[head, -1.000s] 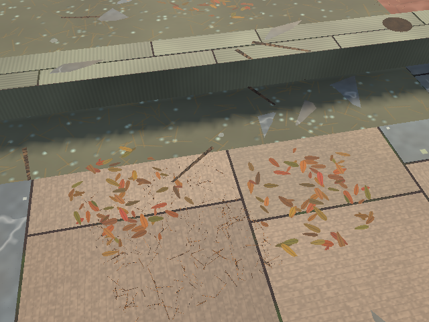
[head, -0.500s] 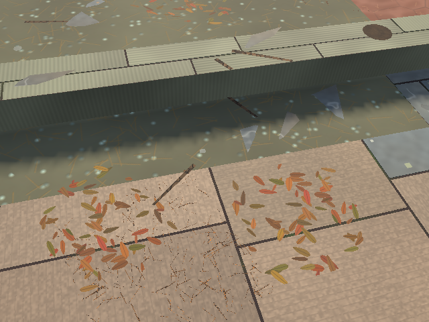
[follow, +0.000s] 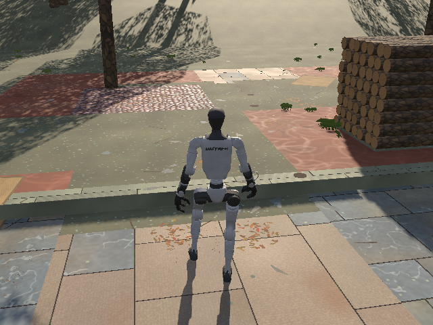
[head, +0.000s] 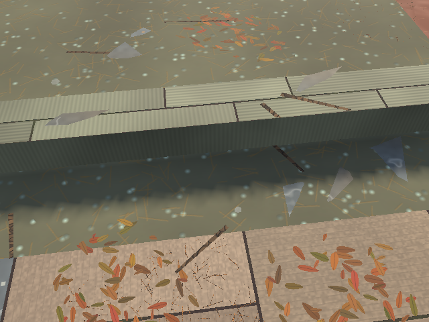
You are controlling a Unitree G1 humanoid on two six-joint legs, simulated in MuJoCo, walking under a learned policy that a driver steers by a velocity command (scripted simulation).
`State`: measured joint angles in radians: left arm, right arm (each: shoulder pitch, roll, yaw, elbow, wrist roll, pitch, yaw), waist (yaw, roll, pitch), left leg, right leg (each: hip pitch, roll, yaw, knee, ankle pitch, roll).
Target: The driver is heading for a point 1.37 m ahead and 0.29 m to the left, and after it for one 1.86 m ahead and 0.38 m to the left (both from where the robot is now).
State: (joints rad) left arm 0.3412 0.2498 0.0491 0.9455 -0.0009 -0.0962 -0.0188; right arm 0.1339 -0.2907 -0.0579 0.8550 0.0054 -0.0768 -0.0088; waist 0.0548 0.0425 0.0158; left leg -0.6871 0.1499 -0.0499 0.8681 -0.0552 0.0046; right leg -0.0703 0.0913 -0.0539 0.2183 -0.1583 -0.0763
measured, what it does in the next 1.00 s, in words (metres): walks ahead: left foot, then right foot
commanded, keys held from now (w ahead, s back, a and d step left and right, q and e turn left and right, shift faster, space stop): w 0.76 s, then w+q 0.24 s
